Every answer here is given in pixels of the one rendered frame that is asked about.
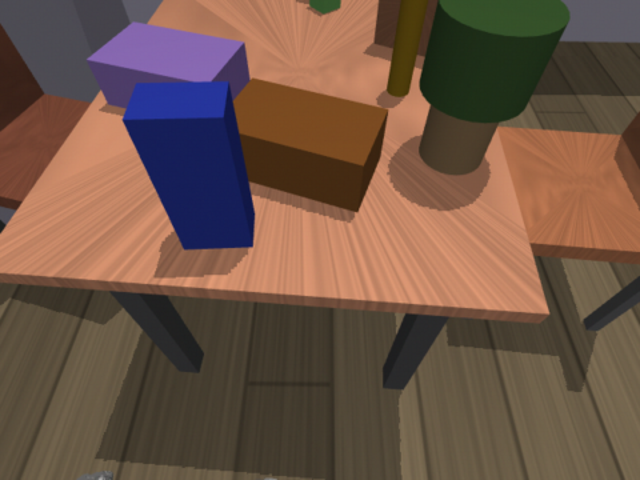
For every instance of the potted plant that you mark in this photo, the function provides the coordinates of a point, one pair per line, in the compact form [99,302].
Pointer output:
[483,62]

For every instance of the table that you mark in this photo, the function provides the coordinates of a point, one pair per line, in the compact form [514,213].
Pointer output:
[424,243]

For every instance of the chair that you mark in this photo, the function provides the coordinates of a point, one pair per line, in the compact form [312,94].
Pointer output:
[579,196]
[33,126]

